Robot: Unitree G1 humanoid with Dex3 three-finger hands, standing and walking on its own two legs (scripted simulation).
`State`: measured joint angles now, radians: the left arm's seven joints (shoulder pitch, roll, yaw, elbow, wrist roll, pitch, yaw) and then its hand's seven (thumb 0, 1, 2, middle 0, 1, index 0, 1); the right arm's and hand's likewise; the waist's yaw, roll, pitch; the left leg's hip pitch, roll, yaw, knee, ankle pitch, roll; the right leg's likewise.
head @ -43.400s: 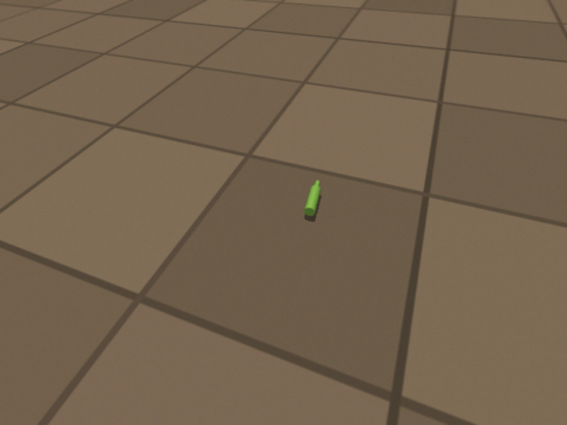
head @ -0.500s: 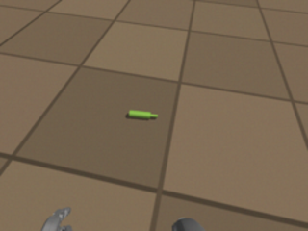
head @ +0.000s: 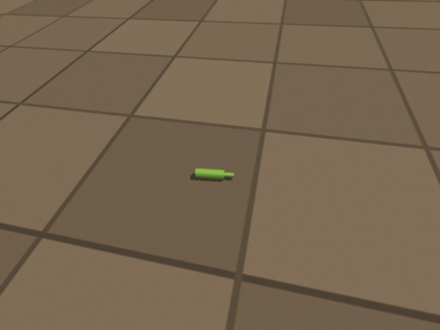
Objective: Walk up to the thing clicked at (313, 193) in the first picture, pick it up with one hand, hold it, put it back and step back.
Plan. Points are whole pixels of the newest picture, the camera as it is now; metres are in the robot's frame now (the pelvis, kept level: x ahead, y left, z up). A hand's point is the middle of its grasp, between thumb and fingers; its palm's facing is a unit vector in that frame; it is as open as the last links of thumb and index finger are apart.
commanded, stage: step back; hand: left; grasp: from above
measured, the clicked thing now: (214, 173) +1.09 +0.17 -0.73
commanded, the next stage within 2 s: stand in 0.60 s
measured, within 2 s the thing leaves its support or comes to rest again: neither
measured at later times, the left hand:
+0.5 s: hand out of the picture +0.14 +0.24 -0.14, palm faces +0.05 -0.93 -0.36, open 7.4 cm
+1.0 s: hand out of the picture +0.13 +0.24 -0.13, palm faces +0.03 -0.94 -0.34, open 7.4 cm
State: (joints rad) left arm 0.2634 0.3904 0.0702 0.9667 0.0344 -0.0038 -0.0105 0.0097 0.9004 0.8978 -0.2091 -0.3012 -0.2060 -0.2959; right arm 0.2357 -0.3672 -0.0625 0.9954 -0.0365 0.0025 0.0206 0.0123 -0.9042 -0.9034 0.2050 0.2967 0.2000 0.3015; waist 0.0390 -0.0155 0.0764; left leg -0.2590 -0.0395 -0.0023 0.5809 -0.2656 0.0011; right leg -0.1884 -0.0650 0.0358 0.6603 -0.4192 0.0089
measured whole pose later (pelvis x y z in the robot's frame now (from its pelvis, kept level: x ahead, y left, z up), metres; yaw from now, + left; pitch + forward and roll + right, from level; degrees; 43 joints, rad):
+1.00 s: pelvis +0.05 -0.01 +0.02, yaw +1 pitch -3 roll +0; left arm 0.07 0.34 0.01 1.13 0.00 -0.02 -0.01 0.01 0.90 0.90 -0.21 -0.30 -0.20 -0.30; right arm 0.03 -0.34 -0.01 1.10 -0.01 -0.02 0.00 0.01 -0.90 -0.90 0.21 0.30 0.20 0.30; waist 0.02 0.00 0.08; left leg -0.10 0.01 -0.01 0.34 -0.20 -0.01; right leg -0.10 -0.03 -0.03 0.36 -0.21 0.01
